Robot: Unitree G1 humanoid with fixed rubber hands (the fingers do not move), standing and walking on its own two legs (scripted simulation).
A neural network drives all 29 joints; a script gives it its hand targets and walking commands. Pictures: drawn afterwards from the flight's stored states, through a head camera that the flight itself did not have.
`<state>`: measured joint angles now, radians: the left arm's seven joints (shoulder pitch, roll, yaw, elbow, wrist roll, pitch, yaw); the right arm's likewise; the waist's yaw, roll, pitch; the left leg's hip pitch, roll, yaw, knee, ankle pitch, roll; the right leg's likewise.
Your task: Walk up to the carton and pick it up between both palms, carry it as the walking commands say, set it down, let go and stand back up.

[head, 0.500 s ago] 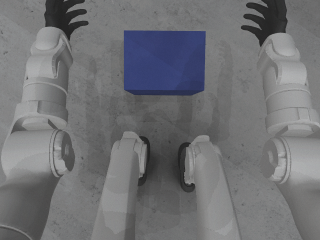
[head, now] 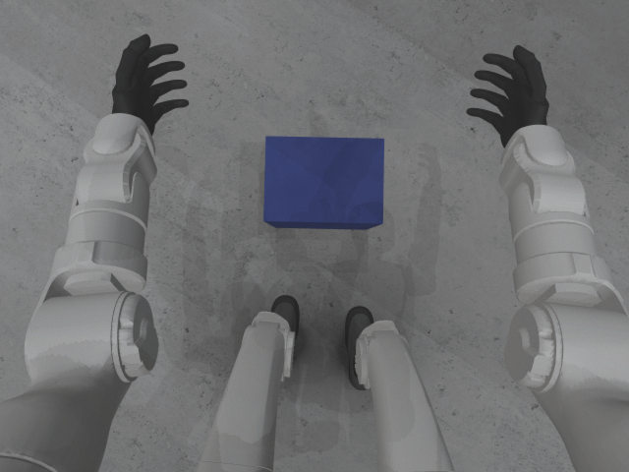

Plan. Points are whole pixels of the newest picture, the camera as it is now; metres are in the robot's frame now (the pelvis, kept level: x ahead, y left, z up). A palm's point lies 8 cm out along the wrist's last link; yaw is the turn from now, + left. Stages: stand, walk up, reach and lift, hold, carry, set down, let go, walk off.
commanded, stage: set down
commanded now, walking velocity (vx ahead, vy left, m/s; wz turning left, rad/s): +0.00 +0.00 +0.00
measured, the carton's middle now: (322, 189) +0.48 +0.02 -0.54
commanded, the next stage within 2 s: let go in 0.10 s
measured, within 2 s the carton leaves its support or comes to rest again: neither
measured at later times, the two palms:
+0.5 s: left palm (95, 194) +0.38 +0.24 -0.04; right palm (571, 208) +0.39 -0.22 -0.04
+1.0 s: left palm (31, 375) +0.24 +0.23 +0.05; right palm out of the picture +0.24 -0.24 +0.05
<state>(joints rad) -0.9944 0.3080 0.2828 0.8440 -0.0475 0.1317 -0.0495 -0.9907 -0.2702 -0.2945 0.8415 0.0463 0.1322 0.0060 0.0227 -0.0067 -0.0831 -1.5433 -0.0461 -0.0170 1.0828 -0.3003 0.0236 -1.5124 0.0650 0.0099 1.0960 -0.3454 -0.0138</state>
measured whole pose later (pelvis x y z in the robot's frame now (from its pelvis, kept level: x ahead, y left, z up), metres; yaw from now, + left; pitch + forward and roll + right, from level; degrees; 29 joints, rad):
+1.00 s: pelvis +0.08 +0.00 +0.12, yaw +1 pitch +1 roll +0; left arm 0.24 0.21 0.04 0.43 0.00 0.06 -0.07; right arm 0.24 -0.22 -0.05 0.44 0.01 0.05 0.06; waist 0.00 0.00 0.06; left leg -0.21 -0.05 -0.03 0.45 -0.25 0.02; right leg -0.18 0.05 0.04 0.45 -0.28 -0.03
